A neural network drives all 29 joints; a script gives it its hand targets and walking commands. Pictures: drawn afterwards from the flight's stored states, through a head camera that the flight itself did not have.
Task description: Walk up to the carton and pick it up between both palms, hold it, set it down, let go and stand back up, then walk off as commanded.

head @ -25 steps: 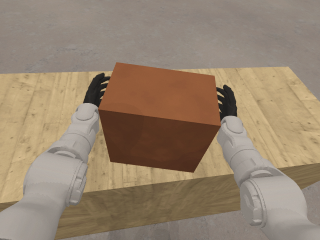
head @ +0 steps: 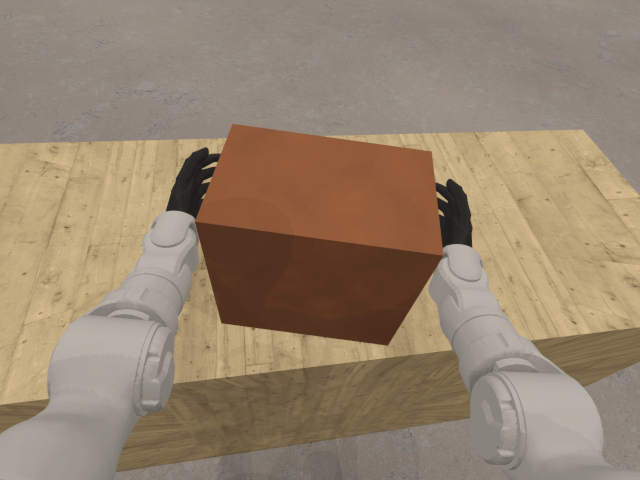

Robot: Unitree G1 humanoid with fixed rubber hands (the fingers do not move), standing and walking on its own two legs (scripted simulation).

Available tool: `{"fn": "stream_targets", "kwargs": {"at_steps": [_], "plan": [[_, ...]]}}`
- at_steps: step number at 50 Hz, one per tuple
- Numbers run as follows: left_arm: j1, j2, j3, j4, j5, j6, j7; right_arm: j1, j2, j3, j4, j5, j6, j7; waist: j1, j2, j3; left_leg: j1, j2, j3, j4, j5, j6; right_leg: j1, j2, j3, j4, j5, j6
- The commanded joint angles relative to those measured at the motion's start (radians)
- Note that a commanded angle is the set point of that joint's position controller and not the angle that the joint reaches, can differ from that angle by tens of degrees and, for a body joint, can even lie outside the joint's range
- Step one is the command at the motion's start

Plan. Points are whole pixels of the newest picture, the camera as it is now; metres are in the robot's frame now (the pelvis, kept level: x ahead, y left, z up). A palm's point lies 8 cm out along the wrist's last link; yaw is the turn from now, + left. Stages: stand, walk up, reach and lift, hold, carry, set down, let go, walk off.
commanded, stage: reach and lift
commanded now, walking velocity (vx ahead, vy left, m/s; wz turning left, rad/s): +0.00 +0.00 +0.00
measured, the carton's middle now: (317, 244) +0.44 +0.01 +0.02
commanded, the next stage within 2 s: none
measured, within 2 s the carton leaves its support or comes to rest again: leaves its support in 0.72 s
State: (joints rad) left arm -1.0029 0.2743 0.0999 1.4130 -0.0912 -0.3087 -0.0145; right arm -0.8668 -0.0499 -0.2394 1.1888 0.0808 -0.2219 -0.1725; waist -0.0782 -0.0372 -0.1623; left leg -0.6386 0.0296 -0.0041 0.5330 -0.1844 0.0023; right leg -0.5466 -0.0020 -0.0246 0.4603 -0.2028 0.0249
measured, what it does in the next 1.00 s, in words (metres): stands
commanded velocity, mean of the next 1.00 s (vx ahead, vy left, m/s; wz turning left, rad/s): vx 0.00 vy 0.00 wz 0.00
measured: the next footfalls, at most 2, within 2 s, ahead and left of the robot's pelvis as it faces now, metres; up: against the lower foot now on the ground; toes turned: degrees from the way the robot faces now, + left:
none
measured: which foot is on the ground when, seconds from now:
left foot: down 0.00-1.00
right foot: down 0.00-1.00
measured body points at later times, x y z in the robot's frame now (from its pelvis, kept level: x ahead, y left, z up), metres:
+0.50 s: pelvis +0.03 +0.00 +0.02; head +0.08 +0.03 +0.46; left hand +0.46 +0.17 +0.07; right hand +0.41 -0.17 +0.07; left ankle +0.03 +0.11 -0.73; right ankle +0.00 -0.14 -0.73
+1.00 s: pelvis +0.01 -0.01 +0.02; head +0.04 +0.03 +0.47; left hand +0.44 +0.17 +0.10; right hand +0.40 -0.18 +0.09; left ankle +0.03 +0.11 -0.73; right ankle +0.00 -0.14 -0.73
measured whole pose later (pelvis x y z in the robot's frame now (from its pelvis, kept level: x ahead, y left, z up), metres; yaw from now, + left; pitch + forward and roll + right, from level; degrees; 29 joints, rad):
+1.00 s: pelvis +0.01 -0.01 +0.02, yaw -1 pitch +3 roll +0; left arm -0.76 0.12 0.38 0.99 0.24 -0.12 -0.09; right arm -0.60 0.07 -0.43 0.88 -0.22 -0.23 -0.12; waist -0.01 -0.08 -0.03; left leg -0.23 0.03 0.04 0.30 -0.13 -0.01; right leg -0.17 -0.01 -0.02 0.26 -0.15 0.02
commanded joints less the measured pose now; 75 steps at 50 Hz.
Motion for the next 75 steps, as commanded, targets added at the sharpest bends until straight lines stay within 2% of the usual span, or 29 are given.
{"fn": "stream_targets", "kwargs": {"at_steps": [1, 6, 9, 11, 12, 13, 15, 16, 19, 23, 26, 31, 33, 34, 36, 38, 39, 41, 44, 46, 47, 51, 55, 58, 62, 66, 69, 72, 75], "plan": [[-0.473, -0.088, 0.025, -0.147, 0.096, -0.043, -0.050, -0.400, 0.060, -0.012, -0.139, -0.099, -0.040, 0.055, 0.001, 0.137, -0.568, 0.538, -0.015, 0.043, 0.000, 0.370, -0.057, 0.155, 0.006, -0.055, -0.060, 0.279, -0.016], [-0.484, -0.524, 0.090, -0.134, 0.317, -0.055, -0.161, -0.403, 0.517, -0.051, -0.191, -0.355, -0.081, 0.183, -0.010, 0.167, -0.483, 0.628, -0.016, 0.054, -0.049, 0.426, -0.072, 0.216, 0.003, -0.074, -0.116, 0.291, -0.022], [-0.398, -0.550, 0.125, -0.135, 0.363, -0.026, -0.177, -0.351, 0.541, -0.068, -0.206, -0.426, -0.065, 0.227, 0.022, 0.161, -0.406, 0.632, -0.003, 0.067, -0.088, 0.415, -0.066, 0.285, 0.007, -0.063, -0.133, 0.280, -0.015], [-0.362, -0.550, 0.146, -0.135, 0.388, -0.004, -0.181, -0.283, 0.542, -0.091, -0.188, -0.462, -0.048, 0.238, -0.002, 0.144, -0.347, 0.642, -0.006, 0.077, -0.124, 0.384, -0.057, 0.324, 0.012, -0.062, -0.158, 0.275, -0.014], [-0.360, -0.555, 0.143, -0.165, 0.381, -0.002, -0.176, -0.318, 0.527, -0.067, -0.249, -0.462, -0.049, 0.250, 0.055, 0.154, -0.380, 0.631, 0.000, 0.076, -0.134, 0.398, -0.061, 0.332, 0.007, -0.060, -0.152, 0.255, -0.020], [-0.360, -0.551, 0.162, -0.165, 0.390, 0.020, -0.182, -0.313, 0.549, -0.076, -0.263, -0.478, -0.036, 0.245, 0.035, 0.118, -0.333, 0.618, -0.010, 0.089, -0.142, 0.371, -0.050, 0.360, 0.010, -0.062, -0.159, 0.263, -0.003], [-0.351, -0.590, 0.129, -0.230, 0.388, 0.021, -0.173, -0.318, 0.569, -0.029, -0.328, -0.469, -0.061, 0.247, 0.030, 0.128, -0.406, 0.652, -0.001, 0.083, -0.133, 0.479, -0.065, 0.377, 0.020, -0.070, -0.144, 0.350, 0.000], [-0.324, -0.600, 0.128, -0.258, 0.388, 0.013, -0.161, -0.311, 0.578, -0.016, -0.329, -0.461, -0.071, 0.251, 0.070, 0.134, -0.449, 0.656, 0.006, 0.081, -0.120, 0.539, -0.075, 0.360, 0.024, -0.066, -0.146, 0.361, -0.018], [-0.325, -0.600, 0.089, -0.303, 0.375, 0.031, -0.158, -0.276, 0.566, -0.032, -0.286, -0.469, -0.069, 0.245, 0.023, 0.130, -0.402, 0.746, 0.013, 0.077, -0.117, 0.591, -0.086, 0.347, 0.036, -0.088, -0.167, 0.348, -0.015], [-0.297, -0.647, 0.062, -0.350, 0.358, 0.036, -0.157, -0.274, 0.603, 0.039, -0.347, -0.462, -0.102, 0.240, 0.053, 0.090, -0.470, 0.719, 0.006, 0.089, -0.113, 0.618, -0.084, 0.398, 0.033, -0.083, -0.166, 0.425, -0.006], [-0.257, -0.663, 0.043, -0.366, 0.355, 0.027, -0.152, -0.249, 0.590, 0.038, -0.314, -0.457, -0.135, 0.234, 0.039, 0.108, -0.428, 0.758, 0.011, 0.084, -0.103, 0.693, -0.097, 0.384, 0.036, -0.088, -0.159, 0.471, -0.001], [-0.315, -0.662, 0.028, -0.390, 0.345, 0.051, -0.158, -0.283, 0.619, 0.067, -0.325, -0.441, -0.130, 0.219, 0.055, 0.080, -0.422, 0.624, -0.015, 0.102, -0.143, 0.520, -0.069, 0.484, 0.013, -0.061, -0.152, 0.500, 0.009], [-0.315, -0.663, 0.030, -0.406, 0.345, 0.053, -0.165, -0.294, 0.618, 0.096, -0.347, -0.427, -0.142, 0.213, 0.065, 0.091, -0.421, 0.671, -0.013, 0.097, -0.131, 0.563, -0.077, 0.496, 0.015, -0.062, -0.149, 0.519, 0.006], [-0.321, -0.688, 0.003, -0.400, 0.341, 0.061, -0.161, -0.317, 0.609, 0.091, -0.356, -0.419, -0.151, 0.213, 0.039, 0.088, -0.413, 0.652, -0.027, 0.100, -0.133, 0.537, -0.078, 0.507, 0.013, -0.061, -0.150, 0.555, 0.014], [-0.338, -0.656, 0.056, -0.407, 0.345, 0.047, -0.185, -0.364, 0.663, 0.155, -0.414, -0.416, -0.157, 0.202, 0.095, 0.003, -0.422, 0.513, -0.051, 0.126, -0.174, 0.383, -0.025, 0.638, -0.016, -0.028, -0.126, 0.645, 0.049], [-0.296, -0.646, 0.056, -0.387, 0.360, 0.089, -0.187, -0.292, 0.632, 0.125, -0.363, -0.416, -0.116, 0.194, 0.061, 0.028, -0.343, 0.493, -0.051, 0.114, -0.204, 0.338, -0.029, 0.672, -0.022, -0.028, -0.113, 0.647, 0.047], [-0.284, -0.645, 0.061, -0.387, 0.359, 0.093, -0.191, -0.313, 0.650, 0.159, -0.394, -0.395, -0.116, 0.200, 0.093, 0.042, -0.351, 0.488, -0.053, 0.122, -0.208, 0.331, -0.026, 0.695, -0.025, -0.013, -0.111, 0.672, 0.058], [-0.307, -0.639, 0.080, -0.401, 0.369, 0.107, -0.195, -0.299, 0.624, 0.141, -0.364, -0.411, -0.091, 0.191, 0.062, 0.008, -0.291, 0.483, -0.046, 0.125, -0.241, 0.248, -0.013, 0.678, -0.025, -0.026, -0.143, 0.552, 0.048], [-0.317, -0.640, 0.068, -0.439, 0.362, 0.137, -0.198, -0.325, 0.599, 0.138, -0.403, -0.387, -0.082, 0.193, 0.061, 0.048, -0.331, 0.535, -0.042, 0.121, -0.234, 0.285, -0.021, 0.625, -0.016, -0.037, -0.151, 0.524, 0.039], [-0.343, -0.650, 0.052, -0.514, 0.363, 0.145, -0.191, -0.354, 0.623, 0.167, -0.423, -0.378, -0.082, 0.201, 0.096, 0.054, -0.383, 0.568, -0.034, 0.128, -0.220, 0.347, -0.028, 0.607, -0.006, -0.042, -0.150, 0.501, 0.033], [-0.329, -0.694, 0.032, -0.531, 0.350, 0.156, -0.181, -0.358, 0.607, 0.194, -0.438, -0.370, -0.087, 0.207, 0.080, 0.051, -0.439, 0.611, -0.029, 0.123, -0.207, 0.399, -0.036, 0.606, 0.001, -0.052, -0.147, 0.528, 0.031], [-0.223, -0.672, 0.080, -0.484, 0.382, 0.254, -0.180, -0.241, 0.557, 0.211, -0.340, -0.326, -0.007, 0.207, 0.110, 0.068, -0.189, 0.698, -0.021, 0.126, -0.232, 0.376, -0.035, 0.537, 0.011, -0.064, -0.210, 0.341, 0.009], [-0.344, -0.764, -0.089, -0.652, 0.284, 0.254, -0.167, -0.407, 0.558, 0.232, -0.529, -0.297, -0.054, 0.206, 0.035, 0.098, -0.450, 0.781, -0.009, 0.102, -0.174, 0.512, -0.077, 0.428, 0.044, -0.094, -0.213, 0.321, -0.005], [-0.303, -0.733, -0.093, -0.661, 0.293, 0.288, -0.158, -0.336, 0.525, 0.223, -0.446, -0.281, -0.017, 0.206, 0.041, 0.134, -0.313, 0.790, -0.014, 0.093, -0.193, 0.463, -0.084, 0.423, 0.038, -0.089, -0.239, 0.225, -0.015], [-0.267, -0.706, -0.035, -0.682, 0.323, 0.374, -0.181, -0.306, 0.494, 0.221, -0.412, -0.248, 0.046, 0.209, 0.047, 0.095, -0.153, 0.767, -0.018, 0.108, -0.239, 0.360, -0.061, 0.457, 0.027, -0.081, -0.269, 0.151, -0.008], [-0.256, -0.728, -0.049, -0.755, 0.315, 0.410, -0.185, -0.372, 0.489, 0.251, -0.546, -0.215, 0.028, 0.214, 0.054, 0.097, -0.293, 0.825, -0.016, 0.105, -0.220, 0.411, -0.064, 0.449, 0.041, -0.088, -0.258, 0.182, -0.009], [-0.245, -0.720, -0.052, -0.812, 0.322, 0.444, -0.173, -0.363, 0.497, 0.278, -0.528, -0.182, 0.056, 0.221, 0.091, 0.102, -0.273, 0.809, -0.024, 0.114, -0.237, 0.374, -0.059, 0.471, 0.037, -0.086, -0.250, 0.157, -0.010], [-0.227, -0.661, 0.037, -0.777, 0.356, 0.516, -0.195, -0.348, 0.452, 0.219, -0.518, -0.213, 0.106, 0.225, 0.094, 0.065, -0.074, 0.726, -0.033, 0.126, -0.284, 0.154, -0.024, 0.476, 0.019, -0.081, -0.266, 0.029, -0.006], [-0.267, -0.705, -0.061, -0.913, 0.302, 0.502, -0.198, -0.426, 0.511, 0.290, -0.675, -0.182, 0.077, 0.217, 0.081, 0.022, -0.280, 0.777, -0.036, 0.117, -0.252, 0.265, -0.020, 0.508, 0.025, -0.077, -0.237, 0.155, 0.015]]}}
